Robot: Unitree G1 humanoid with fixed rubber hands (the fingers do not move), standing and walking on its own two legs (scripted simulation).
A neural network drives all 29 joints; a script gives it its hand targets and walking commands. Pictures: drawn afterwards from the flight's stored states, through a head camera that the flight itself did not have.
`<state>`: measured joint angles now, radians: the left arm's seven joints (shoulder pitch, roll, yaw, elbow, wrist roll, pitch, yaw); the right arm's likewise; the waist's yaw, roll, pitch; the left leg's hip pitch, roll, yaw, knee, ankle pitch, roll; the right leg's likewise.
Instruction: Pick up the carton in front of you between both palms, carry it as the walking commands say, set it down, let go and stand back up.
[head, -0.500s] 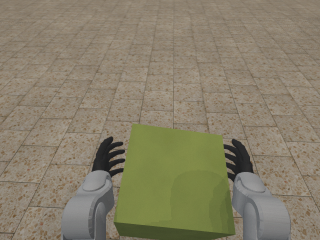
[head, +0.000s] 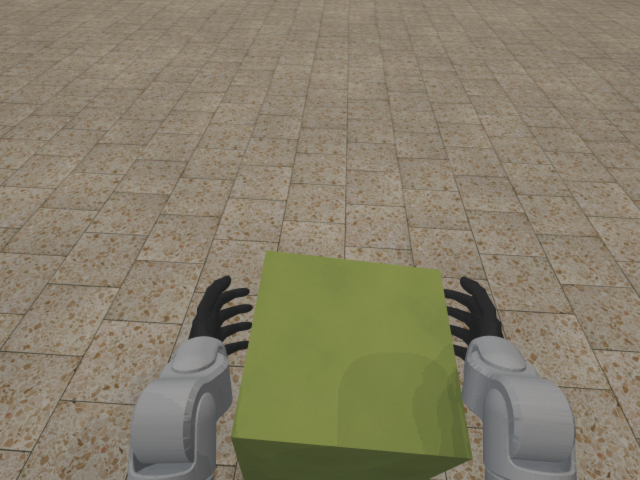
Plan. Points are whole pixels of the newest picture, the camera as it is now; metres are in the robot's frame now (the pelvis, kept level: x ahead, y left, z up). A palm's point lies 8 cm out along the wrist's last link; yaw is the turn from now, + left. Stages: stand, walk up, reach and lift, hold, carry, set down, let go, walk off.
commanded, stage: carry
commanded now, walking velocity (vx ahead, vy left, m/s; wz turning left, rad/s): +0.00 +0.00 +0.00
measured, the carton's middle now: (336, 380) +0.25 +0.01 +0.00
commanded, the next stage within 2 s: hold in 1.56 s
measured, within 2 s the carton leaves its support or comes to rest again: neither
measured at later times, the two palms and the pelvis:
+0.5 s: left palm (221, 309) +0.28 +0.15 +0.10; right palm (471, 319) +0.28 -0.15 +0.09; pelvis +0.04 +0.01 +0.00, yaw -1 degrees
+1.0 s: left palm (222, 354) +0.24 +0.14 +0.07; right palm (481, 363) +0.24 -0.15 +0.08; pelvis -0.01 +0.00 +0.00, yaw -1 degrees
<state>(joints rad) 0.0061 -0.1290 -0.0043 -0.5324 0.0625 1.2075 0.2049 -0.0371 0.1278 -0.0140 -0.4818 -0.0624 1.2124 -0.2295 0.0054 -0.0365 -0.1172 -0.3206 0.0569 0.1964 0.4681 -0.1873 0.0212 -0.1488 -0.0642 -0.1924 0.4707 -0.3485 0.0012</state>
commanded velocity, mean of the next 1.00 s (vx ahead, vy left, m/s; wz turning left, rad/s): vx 0.00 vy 0.00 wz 0.00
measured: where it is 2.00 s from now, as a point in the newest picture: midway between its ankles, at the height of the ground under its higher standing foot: outside the picture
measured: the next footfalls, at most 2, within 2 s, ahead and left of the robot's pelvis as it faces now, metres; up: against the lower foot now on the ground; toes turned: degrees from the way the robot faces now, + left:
none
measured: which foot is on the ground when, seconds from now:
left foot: down 0.00-1.00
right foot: down 0.00-1.00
